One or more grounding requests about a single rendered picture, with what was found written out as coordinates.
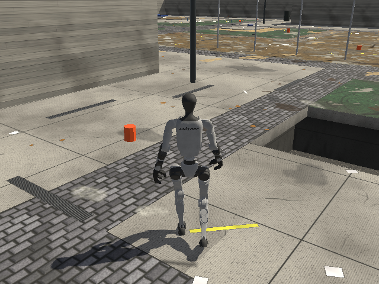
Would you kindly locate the left robot forearm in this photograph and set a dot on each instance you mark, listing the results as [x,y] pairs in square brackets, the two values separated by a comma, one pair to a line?
[160,159]

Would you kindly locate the robot right upper arm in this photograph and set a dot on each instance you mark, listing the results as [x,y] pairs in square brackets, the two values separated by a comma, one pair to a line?
[207,124]

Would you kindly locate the robot left upper arm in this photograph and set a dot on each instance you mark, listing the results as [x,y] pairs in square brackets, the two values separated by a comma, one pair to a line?
[171,124]

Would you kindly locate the robot right thigh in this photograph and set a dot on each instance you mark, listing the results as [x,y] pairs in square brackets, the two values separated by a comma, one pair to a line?
[203,180]

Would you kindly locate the robot right hand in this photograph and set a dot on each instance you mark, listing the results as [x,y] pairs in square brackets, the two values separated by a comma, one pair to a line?
[214,161]

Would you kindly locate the robot left hand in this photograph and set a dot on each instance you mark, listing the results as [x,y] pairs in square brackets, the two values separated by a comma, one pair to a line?
[156,175]

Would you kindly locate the right robot forearm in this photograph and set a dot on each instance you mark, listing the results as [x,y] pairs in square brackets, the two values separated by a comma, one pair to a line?
[217,153]

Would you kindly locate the left robot shin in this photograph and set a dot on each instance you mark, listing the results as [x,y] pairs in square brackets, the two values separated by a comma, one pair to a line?
[180,210]

